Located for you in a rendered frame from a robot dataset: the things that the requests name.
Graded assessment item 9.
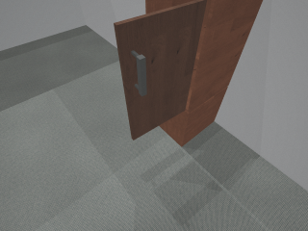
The handle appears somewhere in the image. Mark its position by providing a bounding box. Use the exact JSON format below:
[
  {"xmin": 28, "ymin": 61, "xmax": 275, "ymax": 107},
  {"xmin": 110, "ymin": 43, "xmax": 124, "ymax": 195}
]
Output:
[{"xmin": 131, "ymin": 50, "xmax": 147, "ymax": 96}]

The cupboard door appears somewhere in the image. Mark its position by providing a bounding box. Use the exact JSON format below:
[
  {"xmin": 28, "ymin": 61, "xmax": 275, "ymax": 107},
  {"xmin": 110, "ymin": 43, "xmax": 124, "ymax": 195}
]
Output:
[{"xmin": 114, "ymin": 0, "xmax": 207, "ymax": 141}]

